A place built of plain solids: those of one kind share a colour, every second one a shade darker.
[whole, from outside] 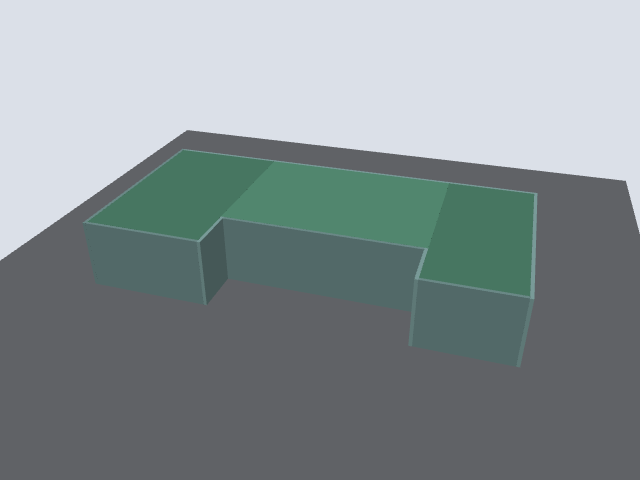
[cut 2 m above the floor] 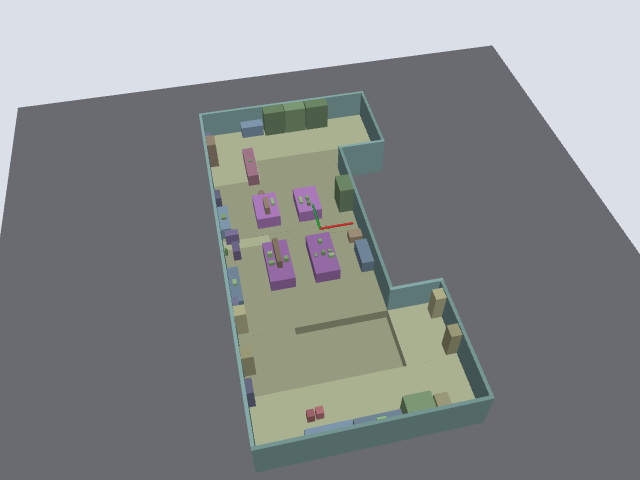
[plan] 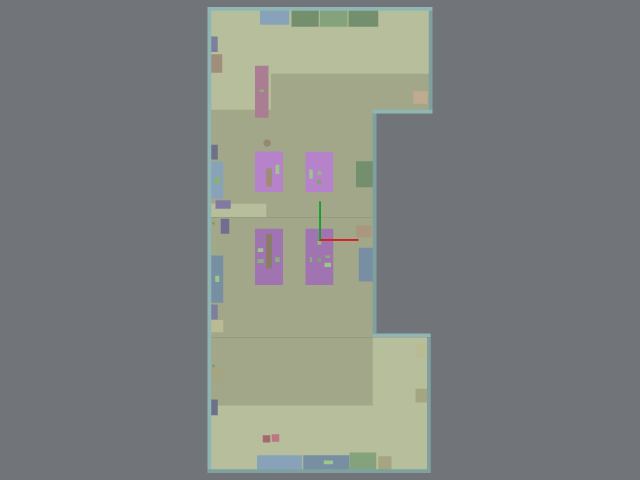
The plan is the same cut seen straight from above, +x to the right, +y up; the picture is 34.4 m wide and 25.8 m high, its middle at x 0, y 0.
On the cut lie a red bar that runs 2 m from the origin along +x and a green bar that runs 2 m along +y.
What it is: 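One storey of a laboratory for chemistry or biology, grown in wings along a spine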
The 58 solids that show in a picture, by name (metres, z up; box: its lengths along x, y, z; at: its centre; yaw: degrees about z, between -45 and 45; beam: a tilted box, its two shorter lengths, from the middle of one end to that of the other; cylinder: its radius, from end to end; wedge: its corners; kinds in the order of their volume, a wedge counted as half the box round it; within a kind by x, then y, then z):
{
 "floor_1": {"box": [2.96, 0.72, 0.86], "at": [-4.37, 1.59, 0.38]},
 "floor_2": {"box": [3.21, 3.67, 0.86], "at": [-4.24, -7.06, 0.38]},
 "floor_3": {"box": [3.21, 1.93, 0.86], "at": [-4.24, 7.97, 0.38]},
 "floor_4": {"box": [8.68, 6.45, 0.86], "at": [-1.51, -2.0, 0.38]},
 "floor_5": {"box": [8.68, 5.05, 0.86], "at": [-1.51, 4.48, 0.38]},
 "floor_6": {"box": [11.6, 3.43, 0.86], "at": [-0.05, -10.61, 0.38]},
 "floor_7": {"box": [5.73, 0.72, 0.86], "at": [-0.03, 1.59, 0.38]},
 "floor_8": {"box": [11.7, 3.39, 0.86], "at": [0.0, 10.63, 0.38]},
 "floor_9": {"box": [5.47, 3.67, 0.14], "at": [0.1, -7.06, 0.02]},
 "floor_10": {"box": [5.47, 1.93, 0.86], "at": [0.1, 7.97, 0.38]},
 "floor_11": {"box": [2.92, 3.67, 0.86], "at": [4.29, -7.06, 0.38]},
 "floor_12": {"box": [3.01, 1.93, 0.86], "at": [4.34, 7.97, 0.38]},
 "roof_1": {"box": [8.68, 12.22, 0.69], "at": [-1.51, 0.89, 3.88]},
 "roof_2": {"box": [11.6, 7.1, 0.61], "at": [-0.05, -8.77, 3.92]},
 "roof_3": {"box": [11.7, 5.32, 0.2], "at": [0.0, 9.66, 4.12]},
 "wall_1": {"box": [0.2, 24.65, 4.27], "at": [-5.95, 0.0, 2.09]},
 "wall_2": {"box": [12.0, 0.2, 4.27], "at": [-0.05, -12.42, 2.09]},
 "wall_3": {"box": [12.1, 0.2, 4.27], "at": [0.0, 12.42, 2.09]},
 "wall_4": {"box": [0.2, 11.82, 4.27], "at": [2.94, 0.89, 2.09]},
 "wall_5": {"box": [3.12, 0.2, 4.27], "at": [4.39, -5.12, 2.09]},
 "wall_6": {"box": [3.21, 0.2, 4.27], "at": [4.44, 6.9, 2.09]},
 "wall_7": {"box": [0.2, 7.1, 4.27], "at": [5.85, -8.77, 2.09]},
 "wall_8": {"box": [0.2, 5.32, 4.27], "at": [5.95, 9.66, 2.09]},
 "fume_1": {"box": [1.48, 0.86, 2.4], "at": [-0.8, 11.89, 2.01]},
 "fume_2": {"box": [1.49, 0.86, 2.4], "at": [0.73, 11.89, 2.01]},
 "fume_3": {"box": [1.44, 0.9, 2.4], "at": [2.31, -11.87, 2.01]},
 "fume_4": {"box": [1.6, 0.86, 2.4], "at": [2.34, 11.89, 2.01]},
 "fume_5": {"box": [0.9, 1.39, 2.4], "at": [2.39, 3.53, 2.01]},
 "island_1": {"box": [1.5, 3.03, 0.9], "at": [-2.74, -0.91, 1.26]},
 "island_2": {"box": [1.5, 2.17, 0.9], "at": [-2.74, 3.67, 1.26]},
 "island_3": {"box": [1.5, 3.03, 0.9], "at": [-0.03, -0.91, 1.26]},
 "island_4": {"box": [1.5, 2.17, 0.9], "at": [-0.03, 3.67, 1.26]},
 "wallbench_1": {"box": [0.65, 2.54, 0.9], "at": [-5.52, -2.1, 1.26]},
 "wallbench_2": {"box": [0.65, 2.0, 0.9], "at": [-5.52, 3.21, 1.26]},
 "wallbench_3": {"box": [1.58, 0.75, 0.9], "at": [-2.44, 11.95, 1.26]},
 "wallbench_4": {"box": [2.43, 0.75, 0.9], "at": [-2.17, -11.95, 1.26]},
 "wallbench_5": {"box": [2.48, 0.75, 0.9], "at": [0.33, -11.95, 1.26]},
 "wallbench_6": {"box": [0.75, 1.82, 0.9], "at": [2.46, -1.32, 1.26]},
 "fridge_1": {"box": [0.65, 0.74, 1.9], "at": [-5.52, -7.25, 1.76]},
 "fridge_2": {"box": [0.65, 0.67, 1.9], "at": [-5.52, -4.63, 1.76]},
 "fridge_3": {"box": [0.7, 0.7, 1.9], "at": [3.49, -11.97, 1.76]},
 "fridge_4": {"box": [0.62, 0.74, 1.9], "at": [5.44, -8.37, 1.76]},
 "fridge_5": {"box": [0.62, 0.7, 1.9], "at": [5.44, -5.96, 1.76]},
 "guard_1": {"box": [0.73, 2.79, 0.9], "at": [-3.13, 7.97, 1.26]},
 "cylinders_1": {"box": [0.36, 0.85, 1.55], "at": [-5.67, -8.99, 1.58]},
 "cylinders_2": {"box": [0.36, 0.81, 1.55], "at": [-5.67, -3.87, 1.58]},
 "cylinders_3": {"box": [0.36, 0.79, 1.55], "at": [-5.67, 4.72, 1.58]},
 "cylinders_4": {"box": [0.36, 0.83, 1.55], "at": [-5.67, 10.52, 1.58]},
 "tall_1": {"box": [0.6, 1.0, 2.1], "at": [-5.55, 9.48, 1.86]},
 "trolley_1": {"box": [0.82, 0.46, 0.85], "at": [-5.21, 1.91, 1.23]},
 "trolley_2": {"box": [0.46, 0.82, 0.87], "at": [-5.1, 0.74, 1.24]},
 "rack_1": {"box": [0.32, 1.83, 0.63], "at": [-2.74, -0.61, 2.03]},
 "rack_2": {"box": [0.32, 0.97, 0.59], "at": [-2.74, 3.37, 2.01]},
 "covers_1": {"box": [0.83, 0.64, 0.54], "at": [2.36, 0.46, 1.08]},
 "covers_2": {"box": [0.78, 0.68, 0.5], "at": [5.4, 7.66, 1.06]},
 "bin_1": {"box": [0.4, 0.4, 0.64], "at": [-2.87, -10.69, 1.13]},
 "bin_2": {"box": [0.4, 0.4, 0.65], "at": [-2.39, -10.64, 1.14]},
 "drum_1": {"cylinder": 0.2, "from": [-2.84, 5.21, 0.81], "to": [-2.84, 5.21, 1.43]}
}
